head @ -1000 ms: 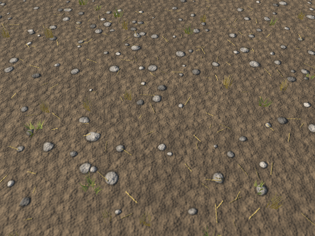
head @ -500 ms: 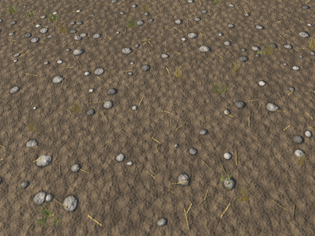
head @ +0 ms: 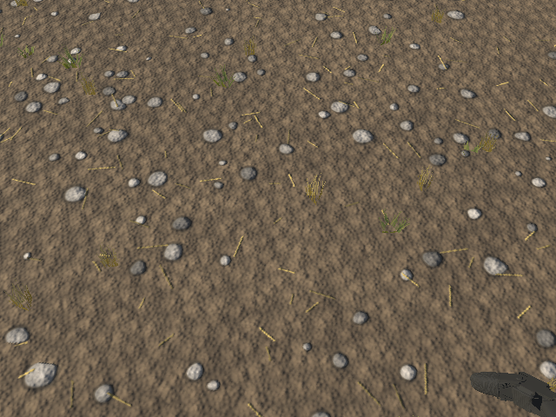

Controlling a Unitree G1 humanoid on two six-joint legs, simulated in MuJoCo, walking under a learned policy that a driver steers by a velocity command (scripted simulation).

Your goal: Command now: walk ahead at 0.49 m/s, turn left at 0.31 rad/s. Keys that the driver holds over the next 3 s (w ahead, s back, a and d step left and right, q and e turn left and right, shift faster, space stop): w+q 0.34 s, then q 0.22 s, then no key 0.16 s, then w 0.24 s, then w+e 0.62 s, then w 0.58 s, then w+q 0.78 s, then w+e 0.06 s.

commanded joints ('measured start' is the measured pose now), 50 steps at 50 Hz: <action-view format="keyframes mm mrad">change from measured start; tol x32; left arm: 1 58 83 -6 -94 4 -56 -16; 17 -423 75 -6 -269 -7 -75 -23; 50 -275 128 22 -107 -19 -30 -48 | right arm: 1 406 -206 -71 35 13 6 -10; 50 285 -158 -33 -88 -12 49 -66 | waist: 1 -162 237 -413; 11 -69 49 3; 24 -35 -254 -449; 50 -87 142 35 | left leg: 1 971 395 -852 -192 -189 315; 6 388 227 -466 -324 -2 187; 17 272 146 -396 -224 -18 88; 21 349 89 -431 53 198 -3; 23 -88 -101 -246 624 -638 -121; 25 -236 20 -215 842 -547 -169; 42 365 48 -10 -33 -211 -63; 45 552 429 -637 -318 -466 178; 50 473 313 -386 -377 -292 99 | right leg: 1 -696 19 77 768 -59 51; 19 -426 -37 36 -134 455 93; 23 385 -525 474 -76 1021 -235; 36 -218 -330 9 -298 784 -178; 41 -308 -314 61 -327 59 -126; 46 -824 -115 -32 402 -106 50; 50 -800 -166 -13 398 203 54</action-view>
